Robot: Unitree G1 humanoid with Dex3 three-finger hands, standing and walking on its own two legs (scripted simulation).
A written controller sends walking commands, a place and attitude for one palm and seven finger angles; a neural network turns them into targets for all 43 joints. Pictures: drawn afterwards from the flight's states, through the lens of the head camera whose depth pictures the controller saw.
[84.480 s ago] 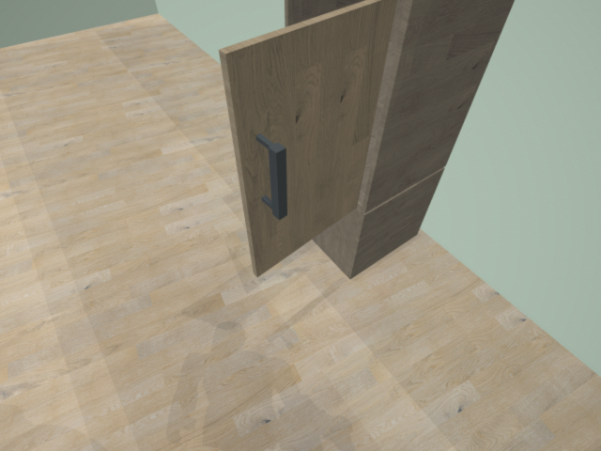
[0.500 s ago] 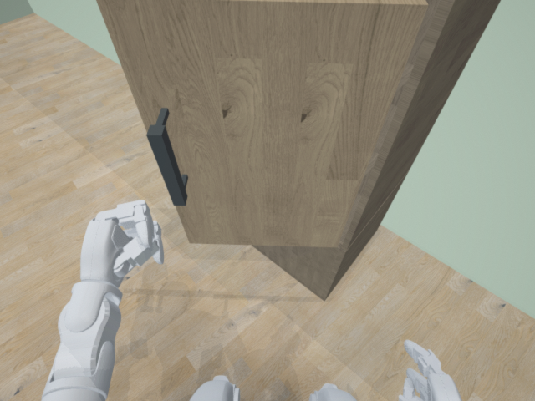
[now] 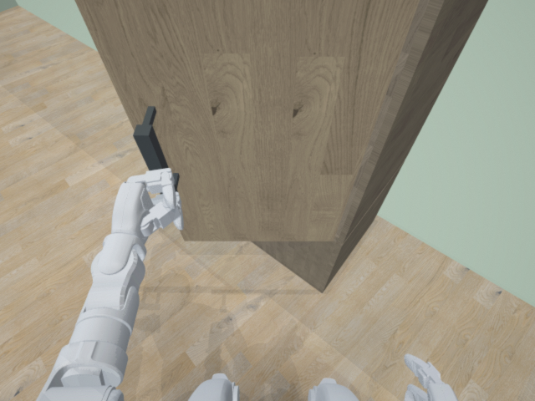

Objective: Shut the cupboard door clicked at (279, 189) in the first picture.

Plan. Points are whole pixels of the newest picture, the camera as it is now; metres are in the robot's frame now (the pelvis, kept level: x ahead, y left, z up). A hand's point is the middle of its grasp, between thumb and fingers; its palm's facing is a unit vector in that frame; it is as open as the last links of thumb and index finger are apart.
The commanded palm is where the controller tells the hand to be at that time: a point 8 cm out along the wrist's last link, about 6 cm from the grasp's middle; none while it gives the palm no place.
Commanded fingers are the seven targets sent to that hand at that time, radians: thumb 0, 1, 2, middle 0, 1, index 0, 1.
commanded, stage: bring the fist close to the handle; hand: left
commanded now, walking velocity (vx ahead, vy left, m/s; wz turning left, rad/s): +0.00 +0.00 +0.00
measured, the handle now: (162, 159) +0.47 +0.20 +0.06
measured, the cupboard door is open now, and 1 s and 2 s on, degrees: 38 32 21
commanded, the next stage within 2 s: push the door shut along its arc in 0.38 s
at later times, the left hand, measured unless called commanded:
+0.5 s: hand (168, 207) +0.37 +0.16 +0.07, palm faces +0.01 -1.00 -0.04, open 3.1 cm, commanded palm +0.35 +0.21 +0.07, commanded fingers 0.00 0.90 0.90 -1.30 -1.50 -1.30 -1.50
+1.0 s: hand (176, 176) +0.43 +0.16 +0.07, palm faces -0.12 -0.99 -0.02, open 3.1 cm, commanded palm +0.43 +0.20 +0.07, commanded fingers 0.00 0.90 0.90 -1.30 -1.50 -1.30 -1.50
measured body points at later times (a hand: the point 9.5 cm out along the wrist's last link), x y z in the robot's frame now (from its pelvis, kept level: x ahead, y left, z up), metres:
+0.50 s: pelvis -0.01 -0.01 +0.00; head +0.06 -0.01 +0.44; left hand +0.36 +0.21 +0.08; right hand +0.12 -0.27 -0.11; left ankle +0.02 +0.11 -0.68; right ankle +0.02 -0.11 -0.68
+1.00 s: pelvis -0.01 +0.00 -0.01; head +0.08 +0.01 +0.43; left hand +0.43 +0.22 +0.07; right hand +0.06 -0.26 -0.13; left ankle +0.02 +0.11 -0.68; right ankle +0.02 -0.11 -0.68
